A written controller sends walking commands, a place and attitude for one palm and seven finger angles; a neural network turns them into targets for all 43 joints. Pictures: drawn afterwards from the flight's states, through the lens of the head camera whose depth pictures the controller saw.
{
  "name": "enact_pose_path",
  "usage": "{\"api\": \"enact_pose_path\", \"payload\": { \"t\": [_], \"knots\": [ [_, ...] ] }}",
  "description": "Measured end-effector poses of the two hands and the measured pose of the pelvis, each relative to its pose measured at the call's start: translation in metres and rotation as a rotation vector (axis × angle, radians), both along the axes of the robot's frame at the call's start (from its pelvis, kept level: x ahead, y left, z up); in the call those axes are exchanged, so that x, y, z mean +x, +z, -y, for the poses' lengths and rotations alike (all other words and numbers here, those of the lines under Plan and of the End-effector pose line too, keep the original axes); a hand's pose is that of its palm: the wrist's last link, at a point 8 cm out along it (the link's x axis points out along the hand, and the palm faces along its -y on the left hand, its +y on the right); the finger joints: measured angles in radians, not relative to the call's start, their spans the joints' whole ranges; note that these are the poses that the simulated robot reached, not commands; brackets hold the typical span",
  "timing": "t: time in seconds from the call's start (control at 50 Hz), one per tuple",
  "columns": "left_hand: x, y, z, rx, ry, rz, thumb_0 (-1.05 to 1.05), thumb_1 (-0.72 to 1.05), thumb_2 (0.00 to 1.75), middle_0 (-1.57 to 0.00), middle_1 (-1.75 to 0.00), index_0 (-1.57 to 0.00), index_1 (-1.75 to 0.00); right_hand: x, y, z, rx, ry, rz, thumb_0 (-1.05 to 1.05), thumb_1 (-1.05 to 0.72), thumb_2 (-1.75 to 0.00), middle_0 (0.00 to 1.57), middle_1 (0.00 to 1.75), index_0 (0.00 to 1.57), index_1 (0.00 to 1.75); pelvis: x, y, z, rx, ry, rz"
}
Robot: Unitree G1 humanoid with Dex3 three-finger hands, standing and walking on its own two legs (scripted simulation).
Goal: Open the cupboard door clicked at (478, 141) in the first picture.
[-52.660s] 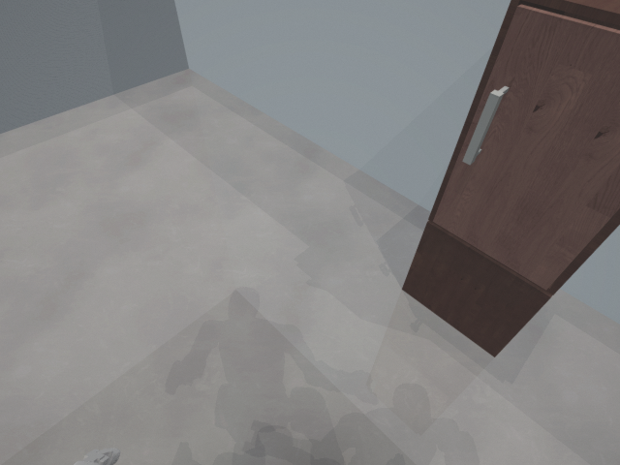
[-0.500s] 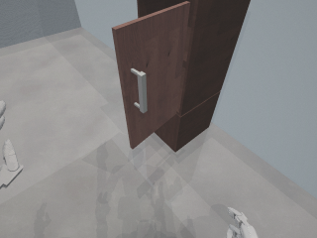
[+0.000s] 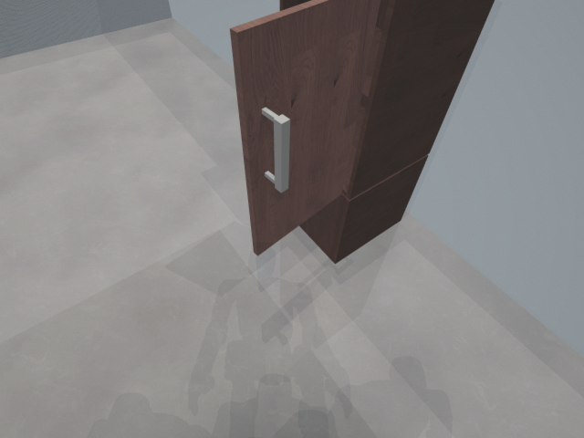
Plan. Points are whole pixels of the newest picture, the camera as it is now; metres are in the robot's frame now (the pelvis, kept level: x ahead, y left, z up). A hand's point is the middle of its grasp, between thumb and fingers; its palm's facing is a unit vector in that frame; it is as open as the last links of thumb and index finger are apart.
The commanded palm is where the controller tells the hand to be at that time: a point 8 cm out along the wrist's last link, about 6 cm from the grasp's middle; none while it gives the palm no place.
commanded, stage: let the arm hang, fingers relaxed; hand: left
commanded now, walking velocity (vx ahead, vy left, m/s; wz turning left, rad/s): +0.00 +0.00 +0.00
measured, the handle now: (274, 151) +0.61 +0.08 +0.01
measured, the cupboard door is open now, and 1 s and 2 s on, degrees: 97 97 97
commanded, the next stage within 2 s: look to check the result in 0.62 s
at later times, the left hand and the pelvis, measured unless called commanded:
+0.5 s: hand out of the picture +0.00 +0.18 -0.17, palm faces +0.03 -0.98 -0.19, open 7.3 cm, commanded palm none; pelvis -0.01 +0.01 +0.00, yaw -1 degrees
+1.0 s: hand out of the picture +0.00 +0.18 -0.17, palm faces +0.03 -0.98 -0.20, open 7.3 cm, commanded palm none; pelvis +0.00 +0.01 +0.00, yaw +0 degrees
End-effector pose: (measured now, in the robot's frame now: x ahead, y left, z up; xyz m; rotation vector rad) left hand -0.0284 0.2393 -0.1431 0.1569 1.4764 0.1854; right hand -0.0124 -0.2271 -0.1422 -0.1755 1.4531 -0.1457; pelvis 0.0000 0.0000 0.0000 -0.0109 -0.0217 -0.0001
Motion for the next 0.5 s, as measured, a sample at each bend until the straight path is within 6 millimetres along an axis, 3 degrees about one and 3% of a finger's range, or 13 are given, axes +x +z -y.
{"api": "enact_pose_path", "payload": {
  "t": [0.14, 0.38, 0.5],
  "knots": [
    [-0.014, 0.006, -0.001, 0.015, 0.005, -0.036, 0.0, 0.93, 0.9, -0.2, -0.3, -0.2, -0.3, -0.019, -0.007, -0.019, 0.049, -0.027, -0.031, 0.01, -0.91, -0.9, 0.2, 0.3, 0.2, 0.3, -0.003, 0.002, -0.004, 0.004, -0.004, 0.009],
    [0.023, 0.0, 0.017, -0.03, -0.017, 0.085, 0.0, 0.91, 0.9, -0.19, -0.3, -0.2, -0.3, -0.015, -0.01, -0.036, 0.077, -0.043, 0.017, 0.01, -0.92, -0.9, 0.2, 0.3, 0.2, 0.3, -0.006, 0.001, -0.007, 0.009, -0.009, 0.015],
    [0.028, 0.0, 0.014, -0.024, -0.021, 0.093, 0.01, 0.92, 0.9, -0.2, -0.3, -0.2, -0.3, -0.017, -0.009, -0.034, 0.068, -0.053, 0.019, 0.01, -0.92, -0.9, 0.2, 0.3, 0.2, 0.3, -0.005, 0.001, -0.007, 0.01, -0.01, 0.012]
  ]
}}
